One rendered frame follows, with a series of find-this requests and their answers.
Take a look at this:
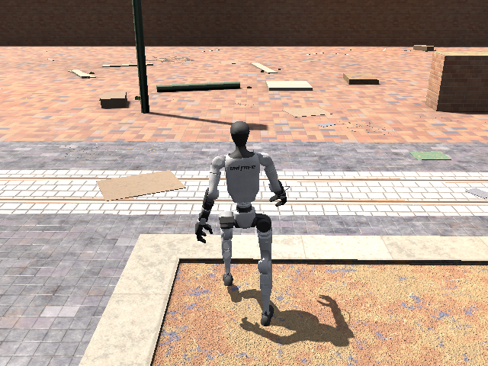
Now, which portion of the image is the robot right hand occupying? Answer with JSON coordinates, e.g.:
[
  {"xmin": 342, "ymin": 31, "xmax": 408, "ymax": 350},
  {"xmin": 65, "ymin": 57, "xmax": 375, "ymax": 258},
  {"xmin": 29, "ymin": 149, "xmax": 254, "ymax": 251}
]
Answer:
[{"xmin": 270, "ymin": 195, "xmax": 287, "ymax": 207}]

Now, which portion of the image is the right robot forearm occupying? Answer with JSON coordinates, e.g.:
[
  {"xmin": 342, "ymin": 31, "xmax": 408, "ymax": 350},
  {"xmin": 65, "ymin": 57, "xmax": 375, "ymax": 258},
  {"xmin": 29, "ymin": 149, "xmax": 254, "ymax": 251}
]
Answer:
[{"xmin": 275, "ymin": 180, "xmax": 286, "ymax": 199}]

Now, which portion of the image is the humanoid robot head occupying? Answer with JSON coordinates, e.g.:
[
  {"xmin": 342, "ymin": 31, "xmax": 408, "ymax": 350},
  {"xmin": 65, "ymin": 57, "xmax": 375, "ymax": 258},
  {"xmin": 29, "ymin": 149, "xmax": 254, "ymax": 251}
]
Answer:
[{"xmin": 228, "ymin": 121, "xmax": 255, "ymax": 159}]

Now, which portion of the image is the left robot forearm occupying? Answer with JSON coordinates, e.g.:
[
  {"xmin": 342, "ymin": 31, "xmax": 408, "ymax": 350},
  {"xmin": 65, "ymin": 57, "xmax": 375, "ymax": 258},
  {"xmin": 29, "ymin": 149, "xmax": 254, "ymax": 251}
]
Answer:
[{"xmin": 197, "ymin": 188, "xmax": 214, "ymax": 225}]

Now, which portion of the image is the robot left upper arm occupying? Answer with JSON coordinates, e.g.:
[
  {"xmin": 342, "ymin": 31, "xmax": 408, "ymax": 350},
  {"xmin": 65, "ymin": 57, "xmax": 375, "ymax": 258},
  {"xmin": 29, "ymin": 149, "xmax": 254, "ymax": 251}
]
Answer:
[{"xmin": 207, "ymin": 155, "xmax": 226, "ymax": 200}]

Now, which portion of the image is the robot right upper arm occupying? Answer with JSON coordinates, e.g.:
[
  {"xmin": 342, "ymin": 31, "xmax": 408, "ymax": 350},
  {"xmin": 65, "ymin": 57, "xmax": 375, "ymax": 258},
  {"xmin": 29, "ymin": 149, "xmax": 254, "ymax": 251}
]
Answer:
[{"xmin": 257, "ymin": 152, "xmax": 281, "ymax": 193}]

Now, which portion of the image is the robot left hand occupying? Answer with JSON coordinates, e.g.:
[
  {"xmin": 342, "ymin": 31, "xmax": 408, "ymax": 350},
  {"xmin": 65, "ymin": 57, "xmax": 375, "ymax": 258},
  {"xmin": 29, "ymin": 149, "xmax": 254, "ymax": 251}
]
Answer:
[{"xmin": 195, "ymin": 222, "xmax": 213, "ymax": 243}]

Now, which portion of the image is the robot torso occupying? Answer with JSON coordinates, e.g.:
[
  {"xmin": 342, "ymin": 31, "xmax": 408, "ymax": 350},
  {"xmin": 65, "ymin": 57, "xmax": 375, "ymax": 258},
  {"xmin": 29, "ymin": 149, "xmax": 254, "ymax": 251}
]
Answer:
[{"xmin": 224, "ymin": 150, "xmax": 260, "ymax": 229}]

